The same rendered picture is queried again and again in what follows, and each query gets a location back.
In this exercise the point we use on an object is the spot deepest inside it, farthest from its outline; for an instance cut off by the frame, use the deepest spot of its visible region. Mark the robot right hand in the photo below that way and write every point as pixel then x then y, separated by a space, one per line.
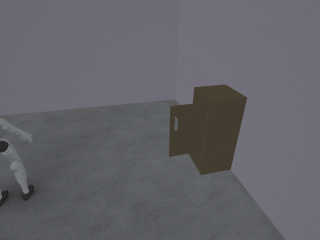
pixel 27 137

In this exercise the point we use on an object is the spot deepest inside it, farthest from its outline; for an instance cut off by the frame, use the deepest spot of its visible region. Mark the right robot thigh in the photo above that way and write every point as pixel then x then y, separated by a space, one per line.
pixel 9 151

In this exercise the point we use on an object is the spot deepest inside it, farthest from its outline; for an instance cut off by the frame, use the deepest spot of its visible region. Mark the robot right forearm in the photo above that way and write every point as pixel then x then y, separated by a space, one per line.
pixel 11 128

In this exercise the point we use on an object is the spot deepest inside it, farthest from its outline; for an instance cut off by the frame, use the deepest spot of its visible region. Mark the handle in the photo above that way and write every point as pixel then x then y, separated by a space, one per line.
pixel 176 124

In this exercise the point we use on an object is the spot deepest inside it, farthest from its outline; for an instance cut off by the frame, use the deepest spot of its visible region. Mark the robot right foot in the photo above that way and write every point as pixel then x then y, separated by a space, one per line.
pixel 26 196

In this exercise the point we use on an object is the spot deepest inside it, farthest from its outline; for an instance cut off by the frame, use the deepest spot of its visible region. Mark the cupboard door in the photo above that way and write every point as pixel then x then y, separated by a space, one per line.
pixel 188 138

